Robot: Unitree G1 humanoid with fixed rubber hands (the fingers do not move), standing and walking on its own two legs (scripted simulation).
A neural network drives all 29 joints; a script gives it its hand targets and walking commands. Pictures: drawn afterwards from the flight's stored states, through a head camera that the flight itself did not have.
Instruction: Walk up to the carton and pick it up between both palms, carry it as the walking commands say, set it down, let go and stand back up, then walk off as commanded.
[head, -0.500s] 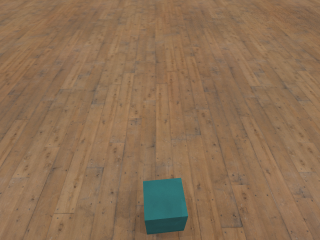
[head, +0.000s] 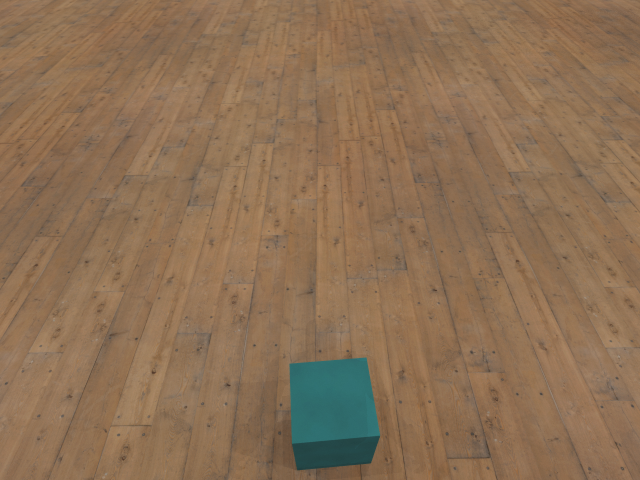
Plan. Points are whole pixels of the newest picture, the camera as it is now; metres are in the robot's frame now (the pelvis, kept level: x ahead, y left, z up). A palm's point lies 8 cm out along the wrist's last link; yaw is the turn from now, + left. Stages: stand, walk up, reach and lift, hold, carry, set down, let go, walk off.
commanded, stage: stand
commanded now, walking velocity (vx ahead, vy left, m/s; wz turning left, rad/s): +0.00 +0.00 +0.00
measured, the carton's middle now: (331, 414) +0.43 +0.00 -0.64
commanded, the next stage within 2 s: walk off in 1.02 s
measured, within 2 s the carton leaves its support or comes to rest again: neither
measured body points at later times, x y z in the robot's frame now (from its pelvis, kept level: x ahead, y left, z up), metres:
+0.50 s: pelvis -0.02 +0.00 +0.01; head -0.02 +0.00 +0.46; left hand -0.07 +0.23 -0.15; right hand -0.06 -0.24 -0.15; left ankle -0.08 +0.12 -0.73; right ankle -0.08 -0.13 -0.73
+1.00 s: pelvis -0.04 -0.01 +0.01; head -0.04 +0.00 +0.46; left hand -0.10 +0.21 -0.15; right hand -0.09 -0.22 -0.15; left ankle -0.08 +0.12 -0.73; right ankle -0.08 -0.13 -0.73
